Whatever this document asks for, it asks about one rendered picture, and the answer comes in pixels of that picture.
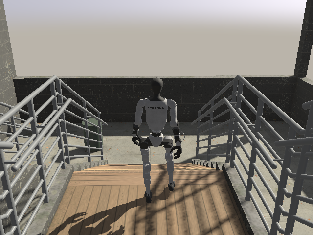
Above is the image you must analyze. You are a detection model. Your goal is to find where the right robot forearm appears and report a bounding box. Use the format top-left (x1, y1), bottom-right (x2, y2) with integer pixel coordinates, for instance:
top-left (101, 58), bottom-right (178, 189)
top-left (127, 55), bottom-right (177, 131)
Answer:
top-left (172, 120), bottom-right (181, 146)

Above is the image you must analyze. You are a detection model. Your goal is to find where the right robot hand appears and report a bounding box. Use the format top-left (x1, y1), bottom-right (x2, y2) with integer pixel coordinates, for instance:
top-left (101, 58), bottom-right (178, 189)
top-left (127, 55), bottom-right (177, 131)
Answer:
top-left (170, 145), bottom-right (182, 159)

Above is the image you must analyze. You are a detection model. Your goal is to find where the robot left upper arm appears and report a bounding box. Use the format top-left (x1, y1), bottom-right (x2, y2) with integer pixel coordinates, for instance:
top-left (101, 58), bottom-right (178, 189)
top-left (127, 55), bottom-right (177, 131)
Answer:
top-left (134, 98), bottom-right (146, 125)

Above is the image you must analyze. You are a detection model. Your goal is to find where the left robot foot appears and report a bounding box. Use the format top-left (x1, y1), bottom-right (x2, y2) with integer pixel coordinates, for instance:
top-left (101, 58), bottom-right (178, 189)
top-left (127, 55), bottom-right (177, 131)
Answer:
top-left (145, 191), bottom-right (152, 203)

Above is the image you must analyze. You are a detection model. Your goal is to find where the left robot hand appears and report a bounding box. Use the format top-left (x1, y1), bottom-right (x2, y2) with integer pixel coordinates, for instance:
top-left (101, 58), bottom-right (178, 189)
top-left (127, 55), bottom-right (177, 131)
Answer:
top-left (132, 136), bottom-right (141, 146)

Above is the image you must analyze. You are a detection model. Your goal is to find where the left robot forearm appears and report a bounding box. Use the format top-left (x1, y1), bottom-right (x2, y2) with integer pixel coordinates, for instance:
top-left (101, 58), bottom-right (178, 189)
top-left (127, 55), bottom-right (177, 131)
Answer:
top-left (132, 119), bottom-right (140, 137)

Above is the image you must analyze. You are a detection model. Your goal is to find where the robot torso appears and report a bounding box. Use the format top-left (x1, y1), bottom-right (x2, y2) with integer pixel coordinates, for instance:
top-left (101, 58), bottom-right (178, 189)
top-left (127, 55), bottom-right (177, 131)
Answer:
top-left (145, 99), bottom-right (168, 147)

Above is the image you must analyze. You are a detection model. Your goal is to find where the robot right upper arm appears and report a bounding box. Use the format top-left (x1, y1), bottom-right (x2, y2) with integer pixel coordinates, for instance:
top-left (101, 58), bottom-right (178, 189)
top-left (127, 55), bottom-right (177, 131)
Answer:
top-left (167, 99), bottom-right (177, 127)

